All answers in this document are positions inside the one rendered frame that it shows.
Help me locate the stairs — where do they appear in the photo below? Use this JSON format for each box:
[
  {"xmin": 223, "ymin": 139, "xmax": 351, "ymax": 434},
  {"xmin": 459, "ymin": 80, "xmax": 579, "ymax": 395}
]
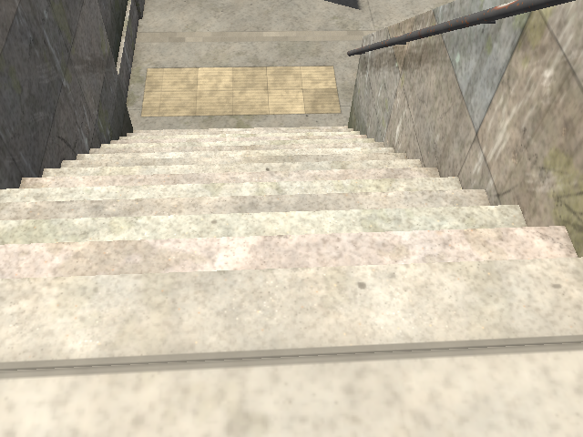
[{"xmin": 0, "ymin": 126, "xmax": 578, "ymax": 279}]

